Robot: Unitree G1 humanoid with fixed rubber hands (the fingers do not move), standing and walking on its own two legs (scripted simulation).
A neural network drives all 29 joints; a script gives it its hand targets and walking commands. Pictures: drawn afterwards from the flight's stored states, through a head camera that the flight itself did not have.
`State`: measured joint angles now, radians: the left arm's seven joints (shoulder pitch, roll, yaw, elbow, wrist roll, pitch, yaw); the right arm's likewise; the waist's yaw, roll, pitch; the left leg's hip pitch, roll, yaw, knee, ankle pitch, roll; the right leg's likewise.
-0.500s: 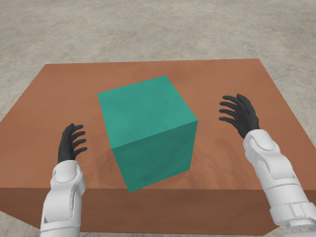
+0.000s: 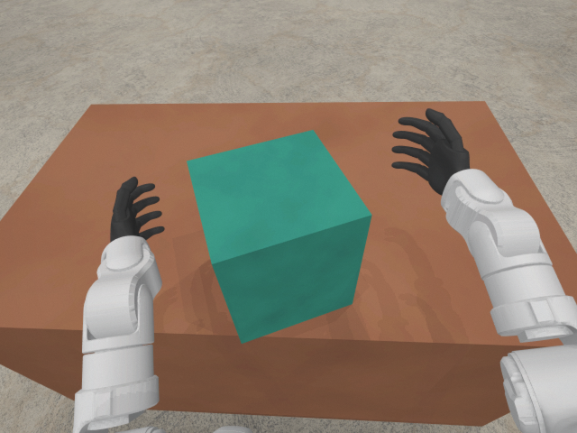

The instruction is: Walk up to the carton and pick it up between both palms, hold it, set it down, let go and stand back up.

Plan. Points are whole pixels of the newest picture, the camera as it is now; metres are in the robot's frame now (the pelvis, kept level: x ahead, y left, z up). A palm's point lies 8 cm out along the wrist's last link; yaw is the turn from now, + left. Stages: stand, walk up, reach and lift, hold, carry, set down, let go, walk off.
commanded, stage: reach and lift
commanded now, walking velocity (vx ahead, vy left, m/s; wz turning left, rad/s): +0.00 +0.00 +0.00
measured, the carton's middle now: (276, 238) +0.39 +0.07 +0.01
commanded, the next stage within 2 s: none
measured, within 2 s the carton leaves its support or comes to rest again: neither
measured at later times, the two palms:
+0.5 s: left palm (133, 202) +0.34 +0.25 +0.15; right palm (439, 121) +0.45 -0.15 +0.21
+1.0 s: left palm (153, 246) +0.33 +0.25 +0.05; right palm (387, 184) +0.45 -0.10 +0.09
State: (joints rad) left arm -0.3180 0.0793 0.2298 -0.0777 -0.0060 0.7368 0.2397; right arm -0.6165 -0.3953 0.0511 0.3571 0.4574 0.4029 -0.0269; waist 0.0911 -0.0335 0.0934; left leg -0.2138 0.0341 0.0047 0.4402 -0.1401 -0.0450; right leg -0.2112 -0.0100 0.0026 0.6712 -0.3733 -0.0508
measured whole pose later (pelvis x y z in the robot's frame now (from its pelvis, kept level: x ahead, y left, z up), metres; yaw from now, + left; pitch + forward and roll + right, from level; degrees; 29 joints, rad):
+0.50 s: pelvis +0.00 +0.01 +0.00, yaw +0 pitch +1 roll +3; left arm -0.53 0.08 0.27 0.03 -0.02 0.77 0.25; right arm -0.87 -0.46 0.07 0.49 0.50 0.41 -0.04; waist 0.10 0.00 0.06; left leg -0.33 0.04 0.00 0.44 -0.12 -0.05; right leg -0.32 0.00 0.00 0.64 -0.34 -0.05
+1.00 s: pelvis -0.01 +0.01 +0.00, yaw +0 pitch +7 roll +2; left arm -0.53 0.08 0.19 0.52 -0.02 0.32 0.23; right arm -0.85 -0.29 0.09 0.86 0.33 0.13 0.01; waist 0.14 0.00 0.00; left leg -0.48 0.05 0.00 0.44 -0.09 -0.05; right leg -0.47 0.01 0.00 0.64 -0.30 -0.05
